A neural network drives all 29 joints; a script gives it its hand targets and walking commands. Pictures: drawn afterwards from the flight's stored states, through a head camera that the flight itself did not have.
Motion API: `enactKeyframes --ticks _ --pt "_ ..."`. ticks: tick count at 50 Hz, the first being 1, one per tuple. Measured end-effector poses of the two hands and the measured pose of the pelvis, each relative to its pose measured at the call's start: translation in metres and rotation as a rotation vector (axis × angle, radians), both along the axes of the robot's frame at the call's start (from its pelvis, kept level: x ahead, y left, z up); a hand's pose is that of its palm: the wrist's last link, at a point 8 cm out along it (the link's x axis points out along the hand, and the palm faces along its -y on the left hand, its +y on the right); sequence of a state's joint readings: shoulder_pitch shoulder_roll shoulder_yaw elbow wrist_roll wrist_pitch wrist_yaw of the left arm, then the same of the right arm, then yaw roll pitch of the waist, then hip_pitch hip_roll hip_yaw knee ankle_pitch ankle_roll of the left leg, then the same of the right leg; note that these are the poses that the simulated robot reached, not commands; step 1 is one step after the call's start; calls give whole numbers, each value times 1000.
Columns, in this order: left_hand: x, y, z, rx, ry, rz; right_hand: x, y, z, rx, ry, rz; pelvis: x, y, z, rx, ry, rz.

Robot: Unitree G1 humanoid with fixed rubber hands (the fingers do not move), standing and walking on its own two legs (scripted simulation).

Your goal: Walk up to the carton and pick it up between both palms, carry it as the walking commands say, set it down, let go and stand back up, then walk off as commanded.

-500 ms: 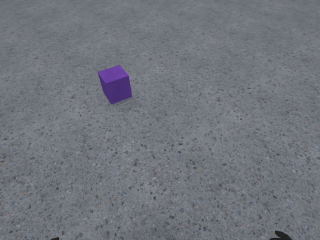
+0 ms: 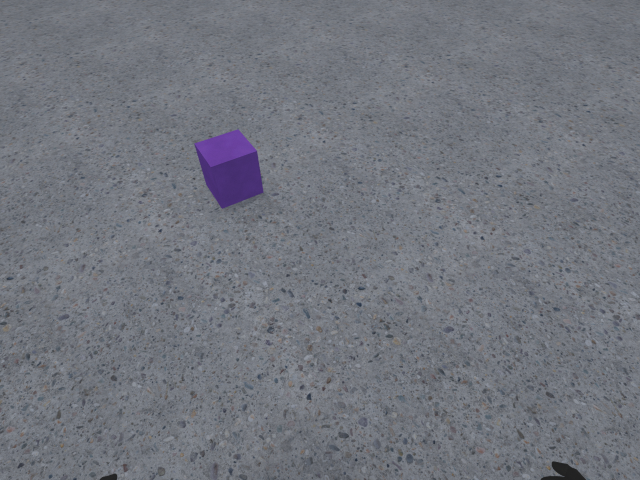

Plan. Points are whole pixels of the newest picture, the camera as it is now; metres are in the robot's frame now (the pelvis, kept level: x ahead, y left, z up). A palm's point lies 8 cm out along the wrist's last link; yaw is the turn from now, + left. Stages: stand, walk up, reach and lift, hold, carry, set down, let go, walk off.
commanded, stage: stand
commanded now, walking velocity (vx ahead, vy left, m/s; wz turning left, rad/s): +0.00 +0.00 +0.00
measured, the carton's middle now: (230, 168) +1.54 +0.41 -0.66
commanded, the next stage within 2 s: walk up in 0.50 s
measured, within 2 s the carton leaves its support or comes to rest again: neither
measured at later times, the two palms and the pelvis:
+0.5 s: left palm out of the picture +0.11 +0.31 -0.10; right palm out of the picture +0.10 -0.31 -0.10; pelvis +0.00 +0.00 +0.00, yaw +0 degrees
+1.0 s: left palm out of the picture -0.03 +0.30 -0.13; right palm (472, 413) +0.24 -0.20 -0.12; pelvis +0.07 +0.03 -0.01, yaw +8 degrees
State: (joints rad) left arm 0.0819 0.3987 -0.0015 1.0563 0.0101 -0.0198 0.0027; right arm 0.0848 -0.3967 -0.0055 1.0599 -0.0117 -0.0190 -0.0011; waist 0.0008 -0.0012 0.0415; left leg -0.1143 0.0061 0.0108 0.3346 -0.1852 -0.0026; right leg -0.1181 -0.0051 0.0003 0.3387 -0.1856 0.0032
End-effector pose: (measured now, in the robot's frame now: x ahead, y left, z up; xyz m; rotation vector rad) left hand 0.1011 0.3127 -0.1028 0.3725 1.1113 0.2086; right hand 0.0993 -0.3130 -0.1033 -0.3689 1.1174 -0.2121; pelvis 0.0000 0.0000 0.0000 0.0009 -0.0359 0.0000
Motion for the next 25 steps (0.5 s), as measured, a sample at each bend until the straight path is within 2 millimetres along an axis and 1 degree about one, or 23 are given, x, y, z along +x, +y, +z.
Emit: enactKeyframes --ticks 25 --pt "4 1 0 2 4 4 3 -1 0 -3 5 -4 5 0 1 0 2 0"
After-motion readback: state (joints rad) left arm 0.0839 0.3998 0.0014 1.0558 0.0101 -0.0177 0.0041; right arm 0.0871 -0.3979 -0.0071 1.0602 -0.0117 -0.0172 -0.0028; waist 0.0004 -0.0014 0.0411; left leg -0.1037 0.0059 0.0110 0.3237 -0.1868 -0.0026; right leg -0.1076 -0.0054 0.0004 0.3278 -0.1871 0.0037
